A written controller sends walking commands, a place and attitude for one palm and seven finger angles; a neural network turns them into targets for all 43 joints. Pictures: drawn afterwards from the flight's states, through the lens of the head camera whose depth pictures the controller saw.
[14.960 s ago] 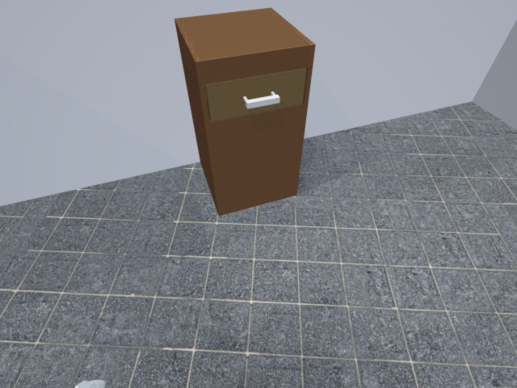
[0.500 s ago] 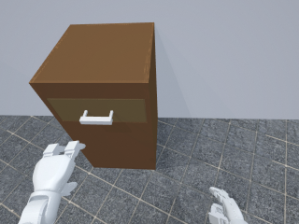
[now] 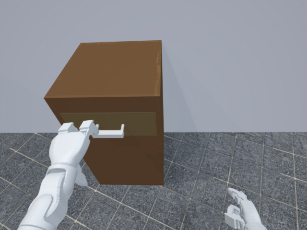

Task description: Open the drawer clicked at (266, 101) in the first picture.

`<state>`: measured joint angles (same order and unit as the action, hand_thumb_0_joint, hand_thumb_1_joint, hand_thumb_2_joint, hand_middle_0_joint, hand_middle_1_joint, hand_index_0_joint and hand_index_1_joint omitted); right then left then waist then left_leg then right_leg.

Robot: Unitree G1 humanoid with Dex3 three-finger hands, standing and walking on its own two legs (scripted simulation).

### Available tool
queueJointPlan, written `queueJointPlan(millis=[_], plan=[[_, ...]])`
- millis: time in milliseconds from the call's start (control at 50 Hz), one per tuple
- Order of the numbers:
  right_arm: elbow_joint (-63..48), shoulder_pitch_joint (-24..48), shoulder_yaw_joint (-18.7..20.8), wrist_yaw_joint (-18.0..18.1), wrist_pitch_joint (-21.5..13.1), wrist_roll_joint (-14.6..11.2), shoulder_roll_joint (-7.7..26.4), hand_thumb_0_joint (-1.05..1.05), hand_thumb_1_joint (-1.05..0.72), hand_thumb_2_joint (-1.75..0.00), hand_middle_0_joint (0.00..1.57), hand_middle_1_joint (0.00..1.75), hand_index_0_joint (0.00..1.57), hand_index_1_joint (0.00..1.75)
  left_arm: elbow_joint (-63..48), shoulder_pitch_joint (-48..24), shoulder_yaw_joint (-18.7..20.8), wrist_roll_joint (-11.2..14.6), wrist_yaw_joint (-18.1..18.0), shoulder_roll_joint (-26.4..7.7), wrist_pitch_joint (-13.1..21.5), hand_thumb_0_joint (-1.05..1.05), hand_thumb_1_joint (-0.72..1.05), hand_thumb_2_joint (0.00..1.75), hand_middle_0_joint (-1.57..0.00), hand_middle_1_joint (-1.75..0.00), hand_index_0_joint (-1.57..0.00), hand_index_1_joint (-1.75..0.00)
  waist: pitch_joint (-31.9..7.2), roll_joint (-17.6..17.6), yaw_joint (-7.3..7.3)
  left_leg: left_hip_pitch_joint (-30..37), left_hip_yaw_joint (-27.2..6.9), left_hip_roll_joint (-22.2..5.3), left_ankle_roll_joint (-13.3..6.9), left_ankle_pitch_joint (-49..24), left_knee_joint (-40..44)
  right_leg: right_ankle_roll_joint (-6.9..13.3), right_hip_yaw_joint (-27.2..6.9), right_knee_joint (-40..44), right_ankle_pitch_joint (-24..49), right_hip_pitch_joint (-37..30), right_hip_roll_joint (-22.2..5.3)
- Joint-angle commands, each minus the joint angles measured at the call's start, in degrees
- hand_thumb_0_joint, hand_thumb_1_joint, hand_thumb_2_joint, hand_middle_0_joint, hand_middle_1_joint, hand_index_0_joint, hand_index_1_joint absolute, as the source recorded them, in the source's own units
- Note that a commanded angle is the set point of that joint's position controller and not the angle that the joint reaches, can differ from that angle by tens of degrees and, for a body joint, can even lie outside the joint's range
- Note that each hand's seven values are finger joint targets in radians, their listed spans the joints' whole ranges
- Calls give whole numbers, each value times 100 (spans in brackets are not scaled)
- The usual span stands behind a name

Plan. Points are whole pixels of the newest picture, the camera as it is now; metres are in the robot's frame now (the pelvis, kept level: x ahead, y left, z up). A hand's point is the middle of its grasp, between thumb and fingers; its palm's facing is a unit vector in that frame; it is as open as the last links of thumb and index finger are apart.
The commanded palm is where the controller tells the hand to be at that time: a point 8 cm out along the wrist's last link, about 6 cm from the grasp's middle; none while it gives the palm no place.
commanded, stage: raise the hand with hooked fingers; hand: left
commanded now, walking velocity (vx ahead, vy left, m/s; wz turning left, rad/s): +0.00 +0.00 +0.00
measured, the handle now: (109, 130) +0.51 +0.26 -0.13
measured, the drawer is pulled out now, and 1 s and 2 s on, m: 0.00 0.00 0.00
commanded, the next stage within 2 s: move the hooked fingers above the handle in 0.58 s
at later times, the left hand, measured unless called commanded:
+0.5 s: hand (72, 147) +0.29 +0.26 +0.07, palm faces +0.02 -0.09 -1.00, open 13.8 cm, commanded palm +0.27 +0.26 +0.13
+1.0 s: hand (78, 146) +0.31 +0.26 +0.05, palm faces -0.03 -0.07 -1.00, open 13.8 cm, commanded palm +0.30 +0.26 +0.10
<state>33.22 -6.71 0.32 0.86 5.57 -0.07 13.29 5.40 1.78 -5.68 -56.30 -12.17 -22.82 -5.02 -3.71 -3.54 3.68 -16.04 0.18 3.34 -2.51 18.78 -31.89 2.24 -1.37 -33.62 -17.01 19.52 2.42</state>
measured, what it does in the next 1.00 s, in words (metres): stands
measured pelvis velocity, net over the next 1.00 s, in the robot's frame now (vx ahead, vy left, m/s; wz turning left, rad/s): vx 0.00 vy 0.00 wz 0.01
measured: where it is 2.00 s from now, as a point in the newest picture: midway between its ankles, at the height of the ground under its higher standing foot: outside the picture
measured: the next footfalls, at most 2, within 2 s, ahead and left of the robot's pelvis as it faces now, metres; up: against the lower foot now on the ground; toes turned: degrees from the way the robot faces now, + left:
none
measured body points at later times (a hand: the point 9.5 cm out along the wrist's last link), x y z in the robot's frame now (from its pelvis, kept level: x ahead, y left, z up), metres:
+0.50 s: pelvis +0.00 +0.02 +0.01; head +0.02 -0.01 +0.46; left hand +0.29 +0.26 +0.13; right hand +0.17 -0.21 -0.11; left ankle -0.03 +0.09 -0.73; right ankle +0.00 -0.10 -0.73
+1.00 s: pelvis +0.00 +0.00 +0.00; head +0.03 -0.03 +0.45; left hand +0.31 +0.26 +0.10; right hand +0.19 -0.23 -0.11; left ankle -0.03 +0.09 -0.73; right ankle +0.00 -0.10 -0.73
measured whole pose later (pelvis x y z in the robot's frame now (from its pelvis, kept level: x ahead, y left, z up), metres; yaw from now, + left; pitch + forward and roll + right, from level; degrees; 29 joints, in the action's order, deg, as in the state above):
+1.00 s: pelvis +0.00 +0.00 +0.00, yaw +1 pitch +5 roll +0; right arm 34.5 -8.9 0.8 1.0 5.9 -1.0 13.9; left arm 17.9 -8.3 -2.8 -55.7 -8.6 -26.7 3.2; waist -3.3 -3.1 3.6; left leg -18.0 -0.9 2.9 -2.3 17.4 -29.9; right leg 2.5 -0.3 -30.2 -15.2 20.5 2.7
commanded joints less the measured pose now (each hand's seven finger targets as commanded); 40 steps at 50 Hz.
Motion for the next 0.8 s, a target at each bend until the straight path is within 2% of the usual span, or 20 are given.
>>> queueJointPlan(millis=[0, 40, 120, 160, 180, 220, 240, 260, 300, 380, 420, 500, 640, 700, 740, 780], plan=[[-816, 621, 143, 62, -210, -44, 563, 0, -90, -90, 20, 30, 20, 30, -1022, -1753, 697, -56, 14, -1168, 2, 0, -50, 30, -30, -120, -30, -120, -896, 250, 26, 284, -128, -150, 60, -1726, 585, 107, -62, 582, 1270, -829, -112], [-819, 620, 108, 66, -192, -58, 574, 0, -90, -90, 20, 30, 20, 30, -970, -2087, 641, -27, 142, -1197, 3, 0, -50, 30, -30, -120, -30, -120, -851, 131, 0, 336, -164, -161, 75, -1731, 656, 121, -31, 636, 1232, -835, -112], [-777, 563, 112, 62, -174, -48, 592, 0, -90, -90, 20, 30, 20, 30, -966, -2515, 672, 28, 368, -1356, 99, 0, -50, 30, -30, -120, -30, -120, -1055, 53, -10, 565, -213, -182, 127, -2079, 702, 131, 25, 710, 1392, -973, -107], [-730, 528, 109, 55, -165, -71, 591, 0, -90, -90, 20, 30, 20, 30, -846, -2674, 649, 77, 476, -1371, 168, 0, -50, 30, -30, -120, -30, -120, -967, 107, -45, 599, -237, -203, 140, -2093, 740, 126, 59, 774, 1374, -929, -100], [-733, 478, 121, 33, -162, -65, 601, 0, -90, -90, 20, 30, 20, 30, -751, -2506, 649, 84, 530, -1335, 206, 0, -50, 30, -30, -120, -30, -120, -999, 188, -9, 589, -257, -207, 161, -2177, 757, 127, 92, 770, 1384, -958, -96], [-764, 420, 139, -15, -138, -86, 634, 0, -90, -90, 20, 30, 20, 30, -676, -2184, 702, 149, 621, -1319, 263, 0, -50, 30, -30, -120, -30, -120, -969, 87, 35, 582, -274, -227, 213, -2384, 788, 147, 114, 781, 1447, -1006, -90], [-770, 396, 143, -37, -133, -84, 627, 0, -90, -90, 20, 30, 20, 30, -696, -2126, 629, 184, 658, -1212, 307, 0, -50, 30, -30, -120, -30, -120, -950, 196, 36, 594, -295, -242, 216, -2424, 789, 139, 137, 781, 1449, -966, -92], [-787, 385, 153, -48, -119, -83, 650, 0, -90, -90, 20, 30, 20, 30, -684, -2059, 692, 212, 683, -1275, 355, 0, -50, 30, -30, -120, -30, -120, -824, 296, 43, 538, -303, -260, 216, -2406, 820, 136, 150, 800, 1433, -932, -87], [-822, 386, 187, -77, -123, -67, 674, 0, -90, -90, 20, 30, 20, 30, -969, -2104, 769, 199, 653, -1360, 494, 0, -50, 30, -30, -120, -30, -120, -1047, 188, 79, 604, -309, -261, 225, -2540, 803, 136, 128, 782, 1472, -984, -96], [-807, 325, 230, -92, -152, -62, 681, 0, -90, -90, 20, 30, 20, 30, -1173, -2162, 920, 181, 458, -1474, 670, 0, -50, 30, -30, -120, -30, -120, -1137, 12, 106, 664, -366, -268, 254, -2516, 798, 146, 128, 765, 1369, -916, -87], [-781, 339, 245, -86, -163, -69, 694, 0, -90, -90, 20, 30, 20, 30, -1225, -2238, 1047, 170, 320, -1605, 708, 0, -50, 30, -30, -120, -30, -120, -1176, -62, 95, 653, -404, -270, 273, -2394, 809, 151, 111, 761, 1236, -881, -66], [-718, 316, 277, -68, -184, -94, 680, 0, -90, -90, 20, 30, 20, 30, -1143, -2257, 980, 156, 129, -1539, 666, 0, -50, 30, -30, -120, -30, -120, -1217, -45, 71, 659, -344, -250, 251, -2282, 815, 150, 111, 773, 1223, -839, -73], [-702, 391, 236, -44, -183, -143, 690, 0, -90, -90, 20, 30, 20, 30, -850, -2137, 711, 216, 233, -1343, 431, 0, -50, 30, -30, -120, -30, -120, -1033, 130, -3, 525, -243, -211, 156, -2000, 854, 123, 76, 867, 1187, -901, -89], [-682, 369, 224, -23, -170, -122, 700, 0, -90, -90, 20, 30, 20, 30, -667, -1991, 901, 183, 273, -1526, 453, 0, -50, 30, -30, -120, -30, -120, -1069, 283, 28, 431, -182, -186, 119, -2110, 826, 123, 41, 850, 1429, -1033, -97], [-675, 360, 223, -13, -153, -133, 703, 0, -90, -90, 20, 30, 20, 30, -491, -2159, 883, 165, 295, -1495, 501, 0, -50, 30, -30, -120, -30, -120, -993, 424, -11, 324, -126, -171, 76, -1970, 783, 102, -5, 858, 1418, -968, -96], [-682, 336, 234, 5, -156, -137, 691, 0, -90, -90, 20, 30, 20, 30, -332, -2095, 946, 156, 279, -1518, 575, 0, -50, 30, -30, -120, -30, -120, -1001, 413, 8, 245, -113, -154, 61, -1987, 734, 107, -6, 804, 1485, -951, -99]])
